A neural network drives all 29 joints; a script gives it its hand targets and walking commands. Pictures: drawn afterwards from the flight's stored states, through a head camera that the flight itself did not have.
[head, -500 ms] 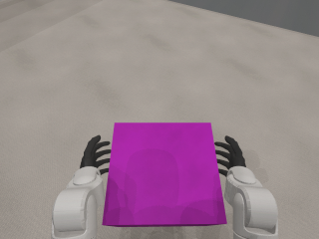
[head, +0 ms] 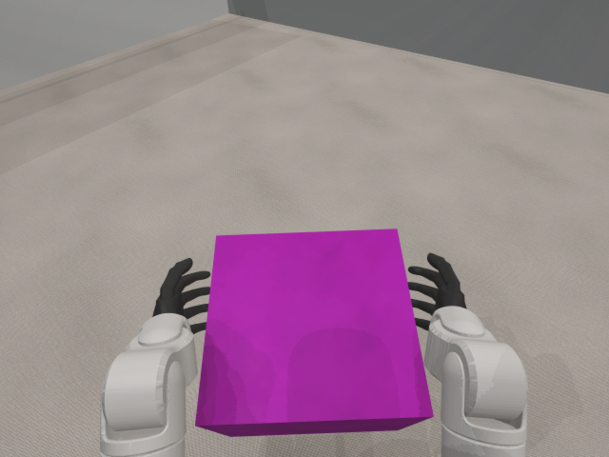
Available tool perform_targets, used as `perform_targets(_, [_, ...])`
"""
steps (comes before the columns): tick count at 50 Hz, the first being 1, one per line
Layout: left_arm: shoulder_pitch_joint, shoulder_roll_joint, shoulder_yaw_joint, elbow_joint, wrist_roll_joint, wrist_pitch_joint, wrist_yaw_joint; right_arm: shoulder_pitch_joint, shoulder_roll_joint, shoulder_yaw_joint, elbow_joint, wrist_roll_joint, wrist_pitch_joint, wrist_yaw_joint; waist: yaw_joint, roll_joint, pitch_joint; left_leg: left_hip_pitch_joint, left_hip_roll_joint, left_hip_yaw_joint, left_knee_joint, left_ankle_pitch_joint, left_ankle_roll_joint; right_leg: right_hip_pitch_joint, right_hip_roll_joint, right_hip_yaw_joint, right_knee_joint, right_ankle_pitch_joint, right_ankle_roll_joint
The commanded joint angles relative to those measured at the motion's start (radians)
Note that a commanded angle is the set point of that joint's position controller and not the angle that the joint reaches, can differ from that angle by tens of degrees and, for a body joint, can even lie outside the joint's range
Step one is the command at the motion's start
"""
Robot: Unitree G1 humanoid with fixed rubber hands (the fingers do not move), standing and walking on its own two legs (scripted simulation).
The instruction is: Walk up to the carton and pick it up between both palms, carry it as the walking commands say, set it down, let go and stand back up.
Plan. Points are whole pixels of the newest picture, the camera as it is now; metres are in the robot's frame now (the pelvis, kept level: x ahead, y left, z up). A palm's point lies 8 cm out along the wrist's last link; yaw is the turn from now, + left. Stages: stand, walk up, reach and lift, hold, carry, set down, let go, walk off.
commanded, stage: carry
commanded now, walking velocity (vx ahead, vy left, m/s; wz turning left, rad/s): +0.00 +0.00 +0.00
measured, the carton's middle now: (310, 336) +0.29 -0.01 +0.03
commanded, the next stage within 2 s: none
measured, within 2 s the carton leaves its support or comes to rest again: neither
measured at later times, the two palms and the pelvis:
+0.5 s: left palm (125, 417) +0.16 +0.16 +0.12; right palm (458, 410) +0.16 -0.15 +0.11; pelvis -0.09 +0.01 +0.01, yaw +2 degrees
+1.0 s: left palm (133, 420) +0.16 +0.16 +0.11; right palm (457, 400) +0.17 -0.15 +0.11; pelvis -0.09 +0.00 +0.01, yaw +1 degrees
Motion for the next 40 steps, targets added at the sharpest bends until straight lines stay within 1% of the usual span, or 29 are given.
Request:
perform_targets(1, [-0.302,-0.868,-0.58,-0.006,-0.35,0.006,-0.223,-0.308,0.915,0.624,-0.007,0.386,-0.007,0.266,0.032,-0.098,-0.233,0.174,0.121,-0.085,-0.284,0.209,0.022,0.101,-0.111,0.141,-0.028,0.239,-0.004])
perform_targets(2, [-0.301,-0.889,-0.599,-0.015,-0.351,0.005,-0.226,-0.291,0.909,0.609,0.005,0.368,-0.016,0.271,0.035,0.146,-0.224,0.246,0.343,-0.313,-0.232,0.556,0.092,-0.087,-0.025,0.077,0.051,-0.043,0.064])
perform_targets(3, [-0.405,-0.923,-0.642,-0.072,-0.384,0.0,-0.234,-0.328,0.951,0.608,-0.011,0.374,-0.032,0.279,0.017,0.247,-0.177,0.144,0.378,-0.343,-0.254,0.625,0.15,-0.088,0.023,0.05,0.069,-0.186,0.097])
perform_targets(4, [-0.459,-0.958,-0.667,-0.095,-0.41,-0.004,-0.24,-0.347,0.982,0.605,-0.036,0.382,-0.044,0.284,0.007,0.234,-0.168,0.102,0.353,-0.322,-0.275,0.532,0.163,-0.08,0.047,0.069,0.166,-0.241,0.092])
perform_targets(5, [-0.483,-0.981,-0.688,-0.111,-0.429,-0.009,-0.244,-0.346,1.001,0.6,-0.045,0.379,-0.053,0.287,0.011,0.208,-0.165,0.069,0.328,-0.278,-0.287,0.397,0.157,-0.07,0.05,0.094,0.207,-0.216,0.084])
perform_targets(6, [-0.489,-0.993,-0.702,-0.107,-0.442,-0.011,-0.248,-0.33,1.003,0.59,-0.042,0.366,-0.059,0.288,0.014,0.2,-0.165,0.042,0.297,-0.241,-0.297,0.299,0.149,-0.058,0.059,0.105,0.229,-0.184,0.072])
perform_targets(7, [-0.489,-0.993,-0.712,-0.105,-0.448,-0.011,-0.25,-0.315,0.996,0.582,-0.041,0.357,-0.064,0.287,0.015,0.194,-0.171,0.029,0.265,-0.206,-0.299,0.255,0.144,-0.045,0.072,0.107,0.236,-0.162,0.063])
perform_targets(9, [-0.475,-0.984,-0.716,-0.096,-0.453,-0.009,-0.251,-0.301,0.976,0.58,-0.05,0.351,-0.068,0.283,0.016,0.178,-0.19,0.061,0.227,-0.18,-0.283,0.254,0.14,-0.026,0.101,0.108,0.163,-0.162,0.053])
perform_targets(10, [-0.458,-0.972,-0.709,-0.085,-0.45,-0.004,-0.25,-0.294,0.962,0.579,-0.05,0.348,-0.066,0.28,0.017,0.173,-0.198,0.076,0.219,-0.183,-0.273,0.26,0.14,-0.004,0.116,0.102,0.097,-0.159,0.048])
perform_targets(11, [-0.438,-0.959,-0.698,-0.071,-0.443,0.002,-0.249,-0.29,0.948,0.578,-0.046,0.346,-0.063,0.278,0.022,0.167,-0.206,0.086,0.208,-0.187,-0.262,0.243,0.137,0.031,0.129,0.096,0.006,-0.131,0.041])
perform_targets(12, [-0.421,-0.946,-0.685,-0.057,-0.434,0.008,-0.248,-0.288,0.933,0.574,-0.038,0.344,-0.059,0.276,0.028,0.154,-0.213,0.085,0.191,-0.188,-0.255,0.193,0.125,0.081,0.134,0.096,-0.115,-0.059,0.035])
perform_targets(13, [-0.411,-0.934,-0.669,-0.043,-0.423,0.014,-0.247,-0.292,0.921,0.574,-0.031,0.344,-0.055,0.274,0.03,0.136,-0.227,0.064,0.173,-0.191,-0.254,0.122,0.109,0.157,0.121,0.118,-0.187,0.01,0.029])
perform_targets(14, [-0.406,-0.92,-0.651,-0.031,-0.41,0.018,-0.247,-0.3,0.913,0.576,-0.025,0.345,-0.051,0.272,0.027,0.104,-0.235,0.035,0.155,-0.184,-0.246,0.068,0.092,0.219,0.088,0.157,-0.202,0.032,0.021])
perform_targets(15, [-0.401,-0.912,-0.636,-0.011,-0.395,0.02,-0.246,-0.302,0.904,0.582,-0.023,0.342,-0.045,0.271,0.024,0.046,-0.204,0.001,0.13,-0.177,-0.251,0.056,0.07,0.203,0.058,0.197,-0.194,0.042,0.011])
perform_targets(16, [-0.398,-0.915,-0.623,0.005,-0.383,0.018,-0.245,-0.332,0.901,0.596,-0.037,0.351,-0.038,0.275,0.023,-0.01,-0.157,0.002,0.125,-0.169,-0.253,0.039,0.058,0.119,0.04,0.224,-0.225,-0.035,0.003])
perform_targets(17, [-0.401,-0.919,-0.613,0.01,-0.377,0.017,-0.245,-0.361,0.906,0.609,-0.046,0.36,-0.034,0.278,0.021,-0.028,-0.135,0.01,0.13,-0.168,-0.251,0.033,0.055,0.073,0.039,0.225,-0.249,-0.099,0.002])
perform_targets(19, [-0.394,-0.917,-0.589,0.024,-0.36,0.017,-0.241,-0.392,0.91,0.627,-0.052,0.376,-0.029,0.279,0.022,-0.02,-0.123,-0.004,0.139,-0.175,-0.261,0.017,0.048,0.055,0.051,0.212,-0.253,-0.131,0.001])
perform_targets(21, [-0.381,-0.911,-0.571,0.033,-0.347,0.018,-0.235,-0.4,0.908,0.632,-0.053,0.388,-0.025,0.279,0.024,-0.008,-0.133,-0.024,0.146,-0.178,-0.269,0.002,0.043,0.072,0.058,0.204,-0.244,-0.115,0.001])
perform_targets(24, [-0.377,-0.906,-0.561,0.036,-0.335,0.017,-0.228,-0.397,0.905,0.633,-0.047,0.395,-0.021,0.282,0.023,-0.004,-0.137,-0.026,0.137,-0.16,-0.249,0.007,0.037,0.055,0.047,0.219,-0.26,-0.141,-0.005])
perform_targets(29, [-0.388,-0.912,-0.57,0.018,-0.338,0.013,-0.223,-0.391,0.909,0.631,-0.048,0.397,-0.023,0.284,0.018,-0.009,-0.144,0.006,0.123,-0.133,-0.203,0.056,0.034,0.006,0.031,0.238,-0.285,-0.169,-0.014])
perform_targets(34, [-0.392,-0.926,-0.59,-0.007,-0.35,0.006,-0.223,-0.38,0.914,0.628,-0.058,0.394,-0.03,0.284,0.016,0.0,-0.165,0.025,0.127,-0.129,-0.193,0.085,0.035,0.002,0.033,0.235,-0.272,-0.143,-0.017])
perform_targets(40, [-0.385,-0.933,-0.606,-0.028,-0.358,-0.002,-0.223,-0.362,0.917,0.626,-0.064,0.39,-0.037,0.284,0.017,0.014,-0.19,0.031,0.144,-0.139,-0.206,0.119,0.039,0.031,0.042,0.223,-0.243,-0.075,-0.02])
